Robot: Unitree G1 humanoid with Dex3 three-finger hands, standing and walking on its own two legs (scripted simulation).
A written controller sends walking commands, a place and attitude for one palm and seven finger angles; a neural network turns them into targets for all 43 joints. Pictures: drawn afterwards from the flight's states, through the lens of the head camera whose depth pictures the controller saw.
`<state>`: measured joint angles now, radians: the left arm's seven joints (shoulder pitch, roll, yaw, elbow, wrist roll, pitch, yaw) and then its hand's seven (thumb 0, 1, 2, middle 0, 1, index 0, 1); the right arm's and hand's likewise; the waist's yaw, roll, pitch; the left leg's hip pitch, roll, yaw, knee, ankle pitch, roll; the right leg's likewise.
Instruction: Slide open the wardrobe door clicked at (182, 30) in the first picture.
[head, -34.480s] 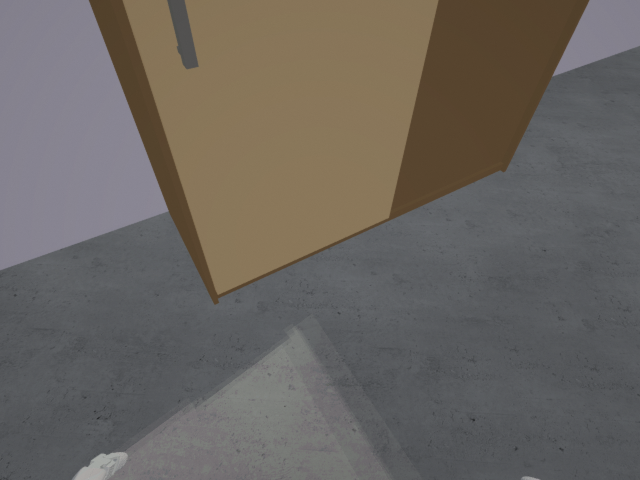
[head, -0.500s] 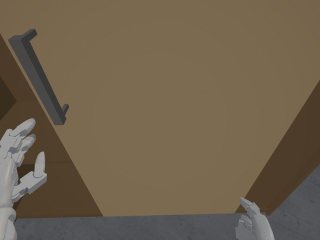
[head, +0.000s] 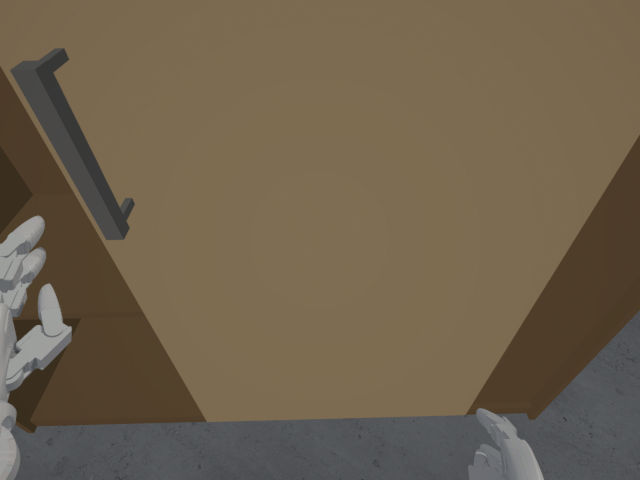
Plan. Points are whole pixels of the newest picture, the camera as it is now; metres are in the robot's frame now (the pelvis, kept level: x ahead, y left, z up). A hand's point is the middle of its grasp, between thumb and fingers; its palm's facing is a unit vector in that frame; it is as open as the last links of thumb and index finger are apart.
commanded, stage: step back with the hand held close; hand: left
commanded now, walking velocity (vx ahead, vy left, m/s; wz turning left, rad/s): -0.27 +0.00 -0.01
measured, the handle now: (89, 153) +0.40 +0.34 +0.23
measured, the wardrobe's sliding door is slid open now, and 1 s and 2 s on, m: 0.54 0.54 0.54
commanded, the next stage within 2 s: stop stepping back and stand still in 1.04 s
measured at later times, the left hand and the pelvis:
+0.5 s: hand out of the picture +0.14 +0.33 +0.15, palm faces +0.42 -0.77 -0.49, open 7.4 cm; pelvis -0.06 +0.05 -0.01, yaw +1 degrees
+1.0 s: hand out of the picture +0.06 +0.33 +0.16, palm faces +0.44 -0.80 -0.40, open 7.4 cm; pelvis -0.12 +0.06 -0.01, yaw +1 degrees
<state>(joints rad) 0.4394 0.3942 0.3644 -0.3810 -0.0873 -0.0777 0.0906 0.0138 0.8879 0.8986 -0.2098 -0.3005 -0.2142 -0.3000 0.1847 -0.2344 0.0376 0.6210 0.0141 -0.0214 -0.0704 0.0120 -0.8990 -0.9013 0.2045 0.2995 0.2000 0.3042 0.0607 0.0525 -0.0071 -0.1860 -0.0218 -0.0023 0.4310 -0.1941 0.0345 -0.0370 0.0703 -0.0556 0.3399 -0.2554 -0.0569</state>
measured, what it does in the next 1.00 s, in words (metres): walks backwards: right foot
